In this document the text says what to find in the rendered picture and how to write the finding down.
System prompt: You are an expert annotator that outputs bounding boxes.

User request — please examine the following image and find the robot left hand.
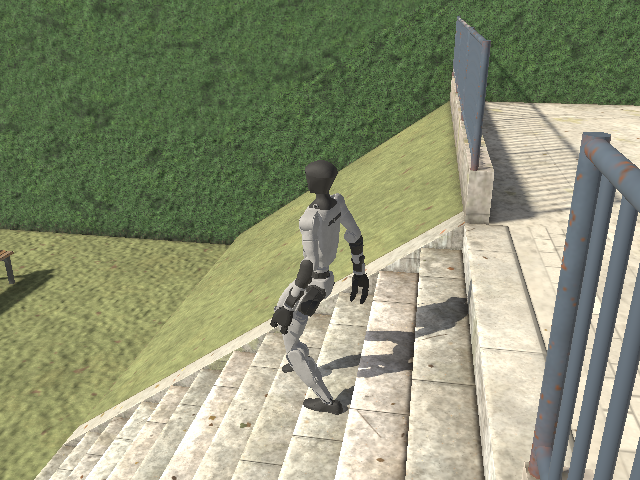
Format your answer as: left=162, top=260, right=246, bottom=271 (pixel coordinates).
left=270, top=306, right=294, bottom=335

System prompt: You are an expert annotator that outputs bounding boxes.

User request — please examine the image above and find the robot right hand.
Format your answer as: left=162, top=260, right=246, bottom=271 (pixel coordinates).
left=350, top=273, right=369, bottom=304

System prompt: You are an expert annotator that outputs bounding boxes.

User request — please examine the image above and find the humanoid robot torso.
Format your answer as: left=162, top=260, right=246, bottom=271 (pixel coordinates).
left=302, top=194, right=341, bottom=302

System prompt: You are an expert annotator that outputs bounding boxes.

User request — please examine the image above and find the right robot upper arm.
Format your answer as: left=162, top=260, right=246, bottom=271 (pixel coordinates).
left=330, top=193, right=361, bottom=243

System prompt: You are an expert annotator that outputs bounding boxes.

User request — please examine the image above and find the robot left shin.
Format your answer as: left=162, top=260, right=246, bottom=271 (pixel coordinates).
left=286, top=349, right=333, bottom=405

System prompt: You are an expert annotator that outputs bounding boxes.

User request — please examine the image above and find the left robot upper arm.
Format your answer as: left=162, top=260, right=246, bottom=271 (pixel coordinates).
left=299, top=210, right=320, bottom=272

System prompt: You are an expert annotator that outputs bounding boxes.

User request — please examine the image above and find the right robot forearm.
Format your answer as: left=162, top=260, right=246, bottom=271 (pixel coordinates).
left=349, top=235, right=365, bottom=275

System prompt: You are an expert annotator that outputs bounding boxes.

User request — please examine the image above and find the left robot forearm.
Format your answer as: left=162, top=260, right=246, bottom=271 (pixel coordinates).
left=283, top=260, right=313, bottom=311

